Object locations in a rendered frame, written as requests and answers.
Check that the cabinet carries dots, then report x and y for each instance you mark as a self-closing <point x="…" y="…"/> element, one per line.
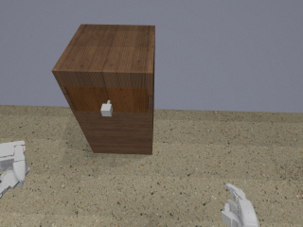
<point x="111" y="56"/>

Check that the drawer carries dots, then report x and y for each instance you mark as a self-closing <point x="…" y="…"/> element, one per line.
<point x="123" y="100"/>

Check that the handle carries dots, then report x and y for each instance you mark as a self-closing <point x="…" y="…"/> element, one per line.
<point x="107" y="109"/>

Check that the left robot hand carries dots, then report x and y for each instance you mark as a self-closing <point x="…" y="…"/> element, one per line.
<point x="13" y="161"/>

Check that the right robot hand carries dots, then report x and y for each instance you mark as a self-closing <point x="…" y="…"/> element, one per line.
<point x="243" y="212"/>

